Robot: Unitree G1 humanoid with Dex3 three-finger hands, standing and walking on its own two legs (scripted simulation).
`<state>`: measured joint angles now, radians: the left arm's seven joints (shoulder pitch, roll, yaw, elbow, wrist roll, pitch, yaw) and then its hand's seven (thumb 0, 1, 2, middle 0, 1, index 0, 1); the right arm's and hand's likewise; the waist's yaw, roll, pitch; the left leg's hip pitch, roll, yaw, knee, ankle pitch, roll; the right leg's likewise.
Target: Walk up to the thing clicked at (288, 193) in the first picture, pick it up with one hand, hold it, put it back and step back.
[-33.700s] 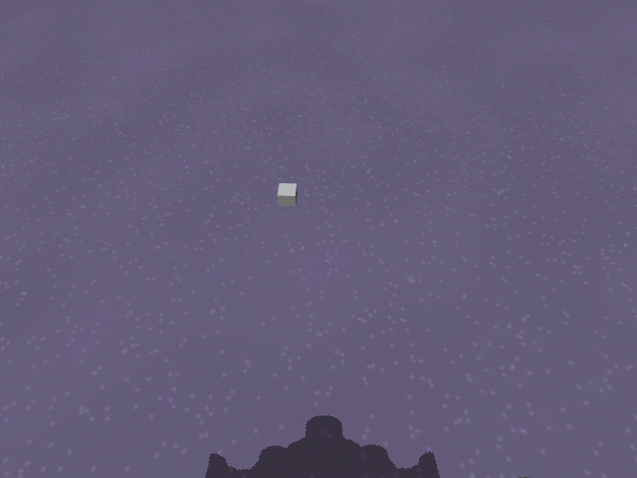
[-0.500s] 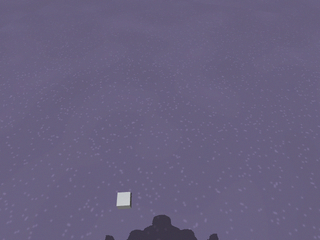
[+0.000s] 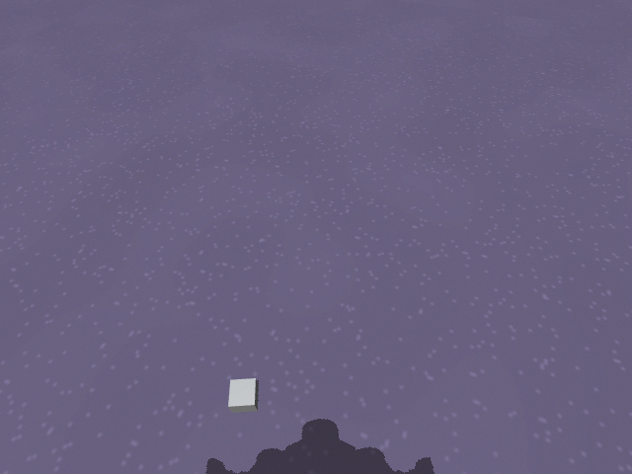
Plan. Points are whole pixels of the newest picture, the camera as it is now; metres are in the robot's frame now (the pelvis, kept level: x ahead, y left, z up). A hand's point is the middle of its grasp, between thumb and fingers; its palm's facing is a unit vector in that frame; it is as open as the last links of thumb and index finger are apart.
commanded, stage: stand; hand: left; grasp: from above
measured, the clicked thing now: (243, 395) +0.44 +0.24 -0.75
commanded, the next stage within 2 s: step back in 0.54 s
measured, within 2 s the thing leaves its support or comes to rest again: neither
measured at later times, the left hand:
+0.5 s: hand out of the picture +0.08 +0.25 -0.16, palm faces +0.00 -0.94 -0.35, open 7.4 cm
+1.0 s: hand out of the picture +0.09 +0.31 -0.18, palm faces -0.02 -0.93 -0.37, open 7.4 cm
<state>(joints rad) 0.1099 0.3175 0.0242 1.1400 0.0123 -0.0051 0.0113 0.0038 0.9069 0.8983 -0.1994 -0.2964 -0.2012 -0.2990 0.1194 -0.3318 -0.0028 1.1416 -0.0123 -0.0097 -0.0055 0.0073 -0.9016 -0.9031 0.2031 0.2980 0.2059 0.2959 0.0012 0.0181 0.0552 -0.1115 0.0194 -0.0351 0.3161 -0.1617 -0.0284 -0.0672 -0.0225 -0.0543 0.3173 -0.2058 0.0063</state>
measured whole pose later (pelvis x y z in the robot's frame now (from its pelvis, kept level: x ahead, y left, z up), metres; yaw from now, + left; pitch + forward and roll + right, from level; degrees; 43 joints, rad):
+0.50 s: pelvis +0.01 +0.00 +0.00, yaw +0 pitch -2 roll +0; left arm 0.11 0.33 0.02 1.13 0.01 -0.01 0.01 0.00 0.91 0.90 -0.20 -0.30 -0.20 -0.30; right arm 0.12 -0.34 0.00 1.14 -0.01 -0.01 0.00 0.01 -0.90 -0.90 0.20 0.30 0.21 0.30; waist 0.00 0.01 0.05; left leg -0.11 0.02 -0.04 0.31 -0.17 -0.03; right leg -0.07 -0.02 -0.05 0.32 -0.22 0.00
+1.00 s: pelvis -0.06 +0.05 -0.02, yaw +0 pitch -1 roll -1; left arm 0.02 0.40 0.07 0.89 -0.01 0.06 0.04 0.00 0.91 0.90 -0.20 -0.30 -0.20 -0.30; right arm 0.14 -0.35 -0.04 0.92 -0.02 0.03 -0.01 0.01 -0.90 -0.90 0.20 0.30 0.21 0.30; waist -0.02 -0.05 0.22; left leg -0.30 -0.02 -0.01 0.59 -0.27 0.05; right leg -0.44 0.10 0.15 1.14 -0.55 -0.02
